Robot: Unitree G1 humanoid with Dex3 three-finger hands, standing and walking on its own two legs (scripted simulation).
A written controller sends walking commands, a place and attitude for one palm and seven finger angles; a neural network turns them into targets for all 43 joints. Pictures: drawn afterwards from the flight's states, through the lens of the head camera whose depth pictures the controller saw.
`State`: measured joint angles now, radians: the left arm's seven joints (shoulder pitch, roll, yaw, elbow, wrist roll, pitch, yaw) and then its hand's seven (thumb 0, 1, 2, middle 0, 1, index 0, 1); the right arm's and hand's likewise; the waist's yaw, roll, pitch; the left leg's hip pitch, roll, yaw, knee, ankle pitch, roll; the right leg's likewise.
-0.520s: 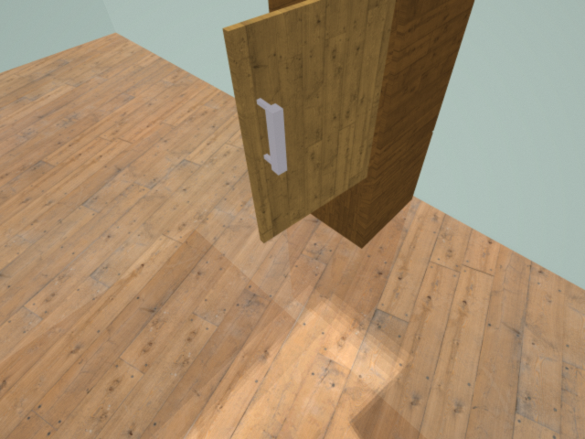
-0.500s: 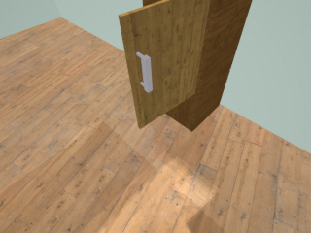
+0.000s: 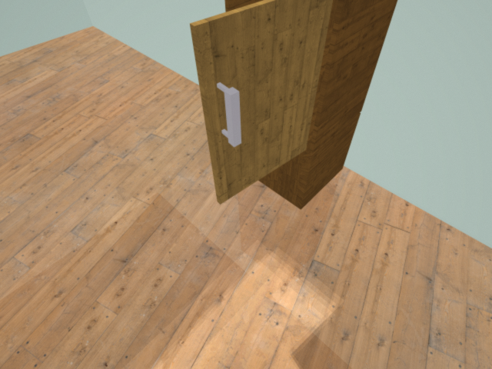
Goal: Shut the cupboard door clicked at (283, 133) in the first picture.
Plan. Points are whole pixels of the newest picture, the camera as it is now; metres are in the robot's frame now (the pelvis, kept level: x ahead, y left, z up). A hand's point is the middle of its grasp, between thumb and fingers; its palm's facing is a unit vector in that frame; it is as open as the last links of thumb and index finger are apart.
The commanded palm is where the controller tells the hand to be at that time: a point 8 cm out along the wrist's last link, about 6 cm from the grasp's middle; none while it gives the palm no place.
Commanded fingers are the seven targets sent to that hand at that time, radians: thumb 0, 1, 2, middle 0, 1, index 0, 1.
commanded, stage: look at it before walking up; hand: left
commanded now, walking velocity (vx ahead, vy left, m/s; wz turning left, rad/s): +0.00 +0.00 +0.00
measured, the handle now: (228, 115) +0.69 +0.08 +0.02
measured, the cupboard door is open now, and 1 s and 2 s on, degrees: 83 83 83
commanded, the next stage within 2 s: walk around to get in front in 0.32 s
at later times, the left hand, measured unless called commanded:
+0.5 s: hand out of the picture +0.07 +0.25 -0.16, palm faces -0.02 -0.94 -0.34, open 7.4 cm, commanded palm none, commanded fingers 0.00 0.90 0.90 -0.20 -0.30 -0.20 -0.30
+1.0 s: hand out of the picture +0.08 +0.18 -0.18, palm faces -0.19 -0.94 -0.30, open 7.4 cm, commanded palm none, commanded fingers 0.00 0.90 0.90 -0.20 -0.30 -0.20 -0.30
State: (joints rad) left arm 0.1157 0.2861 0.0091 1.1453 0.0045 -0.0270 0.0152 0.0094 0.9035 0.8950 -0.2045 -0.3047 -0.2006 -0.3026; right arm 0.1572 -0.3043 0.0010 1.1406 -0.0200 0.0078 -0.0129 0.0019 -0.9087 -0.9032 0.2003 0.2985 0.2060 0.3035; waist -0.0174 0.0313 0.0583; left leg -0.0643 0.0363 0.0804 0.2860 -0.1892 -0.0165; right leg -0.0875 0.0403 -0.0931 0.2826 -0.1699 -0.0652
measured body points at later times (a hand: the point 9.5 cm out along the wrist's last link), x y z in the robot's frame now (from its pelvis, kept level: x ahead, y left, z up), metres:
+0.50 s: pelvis +0.00 +0.01 +0.00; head +0.02 +0.00 +0.45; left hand +0.07 +0.30 -0.13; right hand +0.05 -0.27 -0.15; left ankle -0.02 +0.13 -0.75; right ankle -0.01 -0.07 -0.75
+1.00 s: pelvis -0.03 -0.02 -0.03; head +0.04 -0.06 +0.42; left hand +0.09 +0.23 -0.16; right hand -0.03 -0.28 -0.19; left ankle -0.03 +0.13 -0.70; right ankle -0.04 -0.10 -0.75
